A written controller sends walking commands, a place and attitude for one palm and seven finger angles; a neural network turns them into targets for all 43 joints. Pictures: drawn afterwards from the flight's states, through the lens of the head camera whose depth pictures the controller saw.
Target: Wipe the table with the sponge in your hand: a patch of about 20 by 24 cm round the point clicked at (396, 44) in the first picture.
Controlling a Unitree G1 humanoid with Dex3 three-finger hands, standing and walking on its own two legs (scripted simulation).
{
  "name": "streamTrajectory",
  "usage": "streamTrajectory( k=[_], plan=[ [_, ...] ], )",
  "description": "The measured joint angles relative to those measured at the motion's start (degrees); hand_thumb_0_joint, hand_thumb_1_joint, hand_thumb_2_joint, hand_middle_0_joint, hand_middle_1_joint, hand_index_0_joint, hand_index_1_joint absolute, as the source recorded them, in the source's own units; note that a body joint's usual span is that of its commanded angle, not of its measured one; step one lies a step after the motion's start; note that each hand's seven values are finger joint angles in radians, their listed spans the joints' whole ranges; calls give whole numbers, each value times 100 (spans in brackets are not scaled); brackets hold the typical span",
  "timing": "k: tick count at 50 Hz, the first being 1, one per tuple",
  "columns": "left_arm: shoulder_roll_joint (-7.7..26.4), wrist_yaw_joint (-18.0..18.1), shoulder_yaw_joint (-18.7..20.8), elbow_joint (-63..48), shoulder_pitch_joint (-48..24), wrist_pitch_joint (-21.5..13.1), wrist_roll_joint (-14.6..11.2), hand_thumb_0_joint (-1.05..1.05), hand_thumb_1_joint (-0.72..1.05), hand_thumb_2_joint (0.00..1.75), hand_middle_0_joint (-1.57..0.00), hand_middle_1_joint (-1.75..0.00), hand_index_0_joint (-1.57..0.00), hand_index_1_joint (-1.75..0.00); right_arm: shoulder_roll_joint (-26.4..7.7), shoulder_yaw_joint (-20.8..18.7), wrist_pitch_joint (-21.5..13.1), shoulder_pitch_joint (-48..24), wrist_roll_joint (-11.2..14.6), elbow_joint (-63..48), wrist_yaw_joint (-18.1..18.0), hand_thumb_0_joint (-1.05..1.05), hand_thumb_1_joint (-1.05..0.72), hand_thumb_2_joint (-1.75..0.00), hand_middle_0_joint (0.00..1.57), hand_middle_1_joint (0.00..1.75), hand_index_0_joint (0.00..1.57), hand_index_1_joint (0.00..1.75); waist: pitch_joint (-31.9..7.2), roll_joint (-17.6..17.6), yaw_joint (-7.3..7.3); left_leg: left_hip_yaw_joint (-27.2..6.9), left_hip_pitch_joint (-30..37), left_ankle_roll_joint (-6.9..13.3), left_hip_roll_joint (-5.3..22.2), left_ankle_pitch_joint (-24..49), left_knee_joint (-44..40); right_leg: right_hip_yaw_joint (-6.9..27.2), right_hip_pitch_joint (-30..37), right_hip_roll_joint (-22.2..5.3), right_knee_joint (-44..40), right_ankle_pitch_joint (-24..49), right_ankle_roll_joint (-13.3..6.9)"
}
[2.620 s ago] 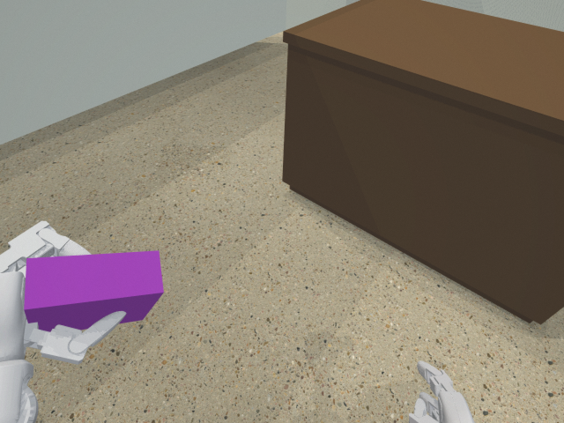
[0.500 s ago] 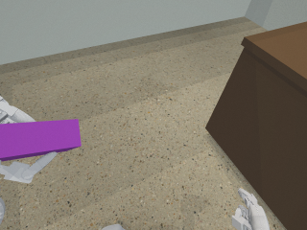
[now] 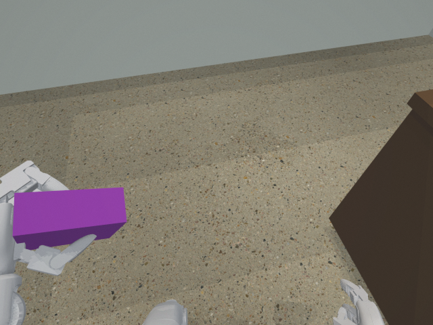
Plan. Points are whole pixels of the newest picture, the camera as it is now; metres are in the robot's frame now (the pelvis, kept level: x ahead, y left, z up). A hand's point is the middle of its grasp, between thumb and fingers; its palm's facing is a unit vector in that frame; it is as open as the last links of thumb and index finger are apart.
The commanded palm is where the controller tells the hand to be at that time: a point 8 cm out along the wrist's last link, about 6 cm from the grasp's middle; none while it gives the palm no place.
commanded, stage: walk to a spot facing it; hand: left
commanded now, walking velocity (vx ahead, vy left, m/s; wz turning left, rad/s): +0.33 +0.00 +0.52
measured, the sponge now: (86, 218) +0.23 +0.20 +0.14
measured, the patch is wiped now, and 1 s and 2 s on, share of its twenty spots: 0.00 0.00 0.00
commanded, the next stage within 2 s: turn to face it in 0.62 s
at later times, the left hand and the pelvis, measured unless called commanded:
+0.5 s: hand (41, 165) +0.29 +0.27 +0.18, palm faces +0.56 -0.68 -0.48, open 9.2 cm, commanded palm +0.24 +0.29 +0.18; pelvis +0.14 -0.02 +0.00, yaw +11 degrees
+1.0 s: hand (22, 155) +0.31 +0.31 +0.18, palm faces +0.70 -0.62 -0.37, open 9.2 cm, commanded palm +0.25 +0.31 +0.18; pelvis +0.18 +0.00 +0.00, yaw +18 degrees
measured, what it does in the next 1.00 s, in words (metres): walks ahead, turning left: left foot, then right foot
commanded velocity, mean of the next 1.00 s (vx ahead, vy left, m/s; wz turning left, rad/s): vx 0.11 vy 0.00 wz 0.17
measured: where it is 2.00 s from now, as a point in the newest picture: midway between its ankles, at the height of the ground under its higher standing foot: outside the picture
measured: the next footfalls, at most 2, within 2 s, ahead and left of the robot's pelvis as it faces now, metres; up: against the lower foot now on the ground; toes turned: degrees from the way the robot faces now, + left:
left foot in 0.10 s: +0.14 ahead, +0.13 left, +0.00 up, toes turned +12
right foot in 0.50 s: +0.26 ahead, -0.13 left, +0.00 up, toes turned +2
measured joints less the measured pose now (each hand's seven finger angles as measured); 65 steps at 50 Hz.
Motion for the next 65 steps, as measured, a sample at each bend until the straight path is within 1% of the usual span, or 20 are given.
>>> streamTrajectory(
  k=[4, 6, 9, 12, 17, 24, 26, 28, 32, 36, 39, 42, 45, 47, 52, 57, 58, 60, 62, 65],
  plan=[
    [269, 154, 236, -658, 230, -87, -47, 0, -43, 104, -83, -139, -83, -139, -75, -159, -32, 101, -12, -387, -4, 2, -91, -90, 20, 30, 19, 30, 59, -283, -7, 338, 461, 27, -84, 223, -1637, -75, 85, -174, 225, -313, 160],
    [354, 246, 405, -881, 255, -169, -85, 0, -43, 104, -83, -139, -83, -139, -117, -221, -65, 88, 6, -575, -20, 2, -91, -90, 20, 30, 19, 30, 71, -306, -20, 415, 732, 217, -187, 968, -2155, 30, -196, -325, 1124, -621, 166],
    [530, 221, 546, -619, -181, -250, -62, 0, -43, 104, -83, -139, -83, -139, 170, -247, -130, -166, 59, -482, 25, 1, -91, -90, 20, 30, 19, 30, 209, -291, -108, 249, 678, 410, -164, 665, -1608, 814, -1054, 13, 3407, -1319, 144],
    [617, 103, 638, -450, -324, -169, -62, 0, -43, 104, -83, -139, -83, -139, 531, -53, -172, -241, 122, -346, 154, 1, -91, -90, 20, 30, 19, 30, 92, -208, -182, 25, 805, 335, -115, 559, -1814, 1001, -1791, 274, 4229, -1172, 187],
    [363, -17, 480, -703, 147, -192, -165, 0, -43, 104, -83, -139, -83, -139, 895, 267, -349, 22, 111, -292, 255, 1, -91, -90, 20, 30, 20, 30, -134, 51, -111, -262, 1155, 221, -69, 744, -2469, 849, -2125, 274, 2946, -380, 285],
    [246, -91, 318, -144, 181, -47, -146, 0, -43, 104, -83, -139, -83, -139, 886, 441, -364, 257, 39, -39, 91, 1, -90, -90, 21, 30, 20, 30, -285, 409, 212, -716, 1480, -7, -73, 488, -2475, 567, -1055, 556, 584, -80, 351],
    [269, -60, 324, -2, -13, 83, -81, 0, -43, 104, -83, -139, -83, -139, 799, 445, -333, 226, 52, -29, 50, 1, -90, -90, 21, 30, 20, 30, -296, 339, 276, -746, 1209, 44, -164, -37, -1680, 540, -762, 542, 9, 564, 92],
    [56, -38, 133, 213, -337, 184, -41, 0, -43, 104, -83, -139, -83, -139, 548, 379, -269, 29, 6, 132, 18, 1, -90, -90, 21, 30, 20, 30, -182, 428, 258, -812, 669, 43, -264, -615, -134, 382, -816, 438, 448, 478, -177],
    [-157, -29, -78, 204, -288, 240, -52, 0, -43, 104, -83, -139, -83, -139, 179, 189, -86, -265, -14, 199, 8, 2, -91, -90, 21, 30, 20, 30, 3, 304, 88, -503, -28, -159, -312, -488, 1604, 191, -536, 200, 406, 154, -184],
    [154, 5, 54, -316, 106, 155, -101, 0, -43, 104, -83, -139, -83, -138, 51, 12, 2, -324, -23, -165, -88, 2, -91, -90, 21, 30, 20, 30, 122, -15, -90, -122, 85, -211, -126, -408, 459, 36, -370, -7, 234, 157, -139],
    [409, 108, 284, -726, 320, 75, -164, 0, -43, 104, -83, -139, -83, -138, -32, -79, 19, -255, -31, -449, -108, 2, -91, -90, 20, 30, 20, 30, 92, -177, -98, 65, 432, -187, -101, -251, -857, -45, -429, -125, 360, 34, -77],
    [459, 234, 483, -962, 414, -42, -216, 0, -43, 104, -83, -139, -83, -138, -116, -130, 10, -215, 1, -619, -115, 1, -91, -90, 20, 30, 19, 30, 14, -134, -43, 144, 999, -89, -124, 828, -2154, -19, -566, -139, 810, -231, 43],
    [523, 236, 547, -562, 11, -188, -187, 0, -43, 104, -83, -139, -83, -138, 193, -110, -34, -283, 29, -503, -103, 1, -91, -90, 20, 30, 19, 30, 31, -292, 120, 238, 1014, 147, -128, 589, -1891, 719, -888, 169, 1740, -1052, 64],
    [431, 216, 488, -239, -235, -130, -136, 0, -43, 104, -83, -139, -83, -138, 389, 28, -106, -283, 39, -427, -14, 1, -91, -90, 20, 30, 19, 30, 1, -218, 164, 198, 1115, 158, -34, 528, -1989, 927, -998, 479, 2066, -1106, 47],
    [65, 137, 225, -154, -302, 87, -135, 0, -43, 104, -83, -138, -83, -138, 751, 417, -346, -202, 30, -450, 247, 1, -91, -90, 20, 30, 20, 30, -62, 39, 277, 327, 1354, 35, 229, 704, -2342, 831, -993, 797, 1592, -697, 94],
    [164, -23, 141, -156, -224, 82, -152, 0, -43, 104, -83, -138, -83, -138, 895, 588, -423, -150, 8, -546, 357, 1, -90, -90, 21, 30, 20, 30, -16, 270, 321, 562, 1301, -140, 491, 664, -2166, 691, -693, 891, 668, -229, 154],
    [222, -49, 167, -120, -234, 75, -148, 0, -43, 104, -83, -138, -83, -138, 884, 592, -409, -143, 16, -562, 365, 1, -90, -90, 21, 30, 20, 30, 2, 308, 320, 597, 1240, -187, 552, 601, -2011, 676, -609, 907, 452, 47, 79],
    [227, -88, 153, 12, -314, 68, -121, 0, -43, 104, -83, -138, -83, -138, 770, 542, -330, -174, 45, -525, 363, 1, -90, -90, 21, 30, 20, 30, 82, 502, 245, 461, 1046, -267, 678, 184, -1553, 635, -676, 1060, 534, 181, -388],
    [184, -91, 147, 85, -290, 101, -174, 0, -43, 104, -83, -138, -83, -138, 631, 474, -191, -241, 62, -398, 336, 1, -90, -90, 21, 30, 20, 30, 99, 445, 209, 31, 665, -320, 367, -487, -517, 775, -834, 1065, 635, 144, -659],
    [112, -63, 175, 72, -30, 134, -233, 0, -43, 104, -83, -138, -83, -138, 397, 358, 21, -316, 58, -282, 276, 1, -91, -90, 21, 30, 20, 30, 129, 324, 90, -361, 240, -426, -31, -467, 883, 1030, -878, 1118, 418, 359, -733]
  ],
)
